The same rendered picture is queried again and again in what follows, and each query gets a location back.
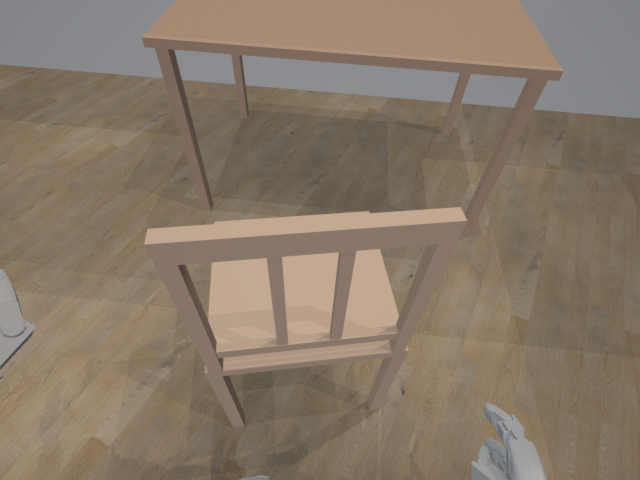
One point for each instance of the left robot hand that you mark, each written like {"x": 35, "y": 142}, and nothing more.
{"x": 14, "y": 330}

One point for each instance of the chair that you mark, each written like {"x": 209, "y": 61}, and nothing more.
{"x": 301, "y": 291}

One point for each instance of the right robot hand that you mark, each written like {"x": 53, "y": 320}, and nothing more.
{"x": 520, "y": 460}

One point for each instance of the table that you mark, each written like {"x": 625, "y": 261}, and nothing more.
{"x": 485, "y": 37}

